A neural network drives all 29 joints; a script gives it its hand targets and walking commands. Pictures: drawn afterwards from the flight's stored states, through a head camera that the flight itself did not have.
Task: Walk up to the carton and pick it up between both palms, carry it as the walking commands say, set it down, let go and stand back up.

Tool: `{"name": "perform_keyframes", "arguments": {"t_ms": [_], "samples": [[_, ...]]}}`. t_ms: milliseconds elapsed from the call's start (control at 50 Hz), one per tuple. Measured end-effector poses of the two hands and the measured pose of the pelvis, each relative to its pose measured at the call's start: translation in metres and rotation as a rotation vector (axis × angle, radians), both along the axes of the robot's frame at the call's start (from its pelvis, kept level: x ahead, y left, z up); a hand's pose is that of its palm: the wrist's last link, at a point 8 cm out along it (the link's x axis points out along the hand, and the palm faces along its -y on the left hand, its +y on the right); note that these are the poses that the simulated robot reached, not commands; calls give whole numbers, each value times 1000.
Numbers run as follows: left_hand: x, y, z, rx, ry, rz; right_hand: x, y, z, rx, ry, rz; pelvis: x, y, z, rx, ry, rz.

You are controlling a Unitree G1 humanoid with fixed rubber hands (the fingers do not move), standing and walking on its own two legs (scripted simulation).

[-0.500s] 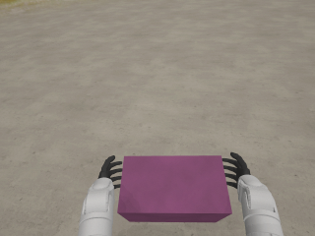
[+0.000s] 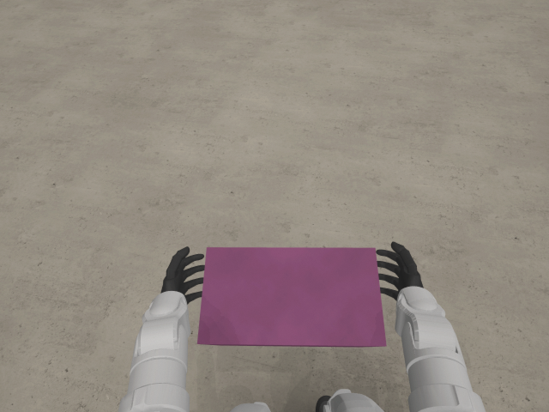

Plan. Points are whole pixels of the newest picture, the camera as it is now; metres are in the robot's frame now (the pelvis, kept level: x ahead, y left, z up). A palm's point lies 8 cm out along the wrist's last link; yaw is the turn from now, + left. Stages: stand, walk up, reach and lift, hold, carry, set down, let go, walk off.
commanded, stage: set down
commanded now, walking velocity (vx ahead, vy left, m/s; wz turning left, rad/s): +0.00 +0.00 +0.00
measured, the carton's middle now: (290, 301) +0.30 +0.02 -0.14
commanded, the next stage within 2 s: none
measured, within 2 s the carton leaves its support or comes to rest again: neither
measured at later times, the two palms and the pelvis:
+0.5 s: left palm (193, 300) +0.30 +0.19 -0.12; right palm (393, 294) +0.31 -0.17 -0.13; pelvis -0.04 +0.00 -0.07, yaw -1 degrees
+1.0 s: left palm (202, 309) +0.32 +0.20 -0.21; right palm (377, 303) +0.33 -0.16 -0.22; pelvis -0.06 +0.00 -0.15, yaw +0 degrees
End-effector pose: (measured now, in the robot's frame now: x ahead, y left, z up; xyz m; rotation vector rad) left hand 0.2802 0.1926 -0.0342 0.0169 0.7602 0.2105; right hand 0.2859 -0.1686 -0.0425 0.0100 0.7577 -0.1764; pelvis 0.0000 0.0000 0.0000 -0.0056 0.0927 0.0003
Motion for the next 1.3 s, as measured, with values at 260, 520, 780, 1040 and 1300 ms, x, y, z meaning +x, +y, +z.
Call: {"name": "perform_keyframes", "arguments": {"t_ms": [260,520,780,1040,1300], "samples": [[14,-1,-45,-23,-34,-4,23,-2,-41,-3,-46,-10,-30,0,-35,12,150,-7],[23,-2,-89,-29,-36,0,29,-2,-90,-5,-42,-31,-38,2,-71,27,303,-19],[29,6,-140,-39,-37,13,39,8,-136,-24,-43,-13,-48,0,-113,13,395,1],[37,6,-187,-33,-59,26,42,7,-188,-19,-56,-16,-60,5,-155,21,450,-6],[43,13,-237,-23,-66,38,54,15,-237,-19,-66,-11,-77,8,-200,21,496,-5]]}}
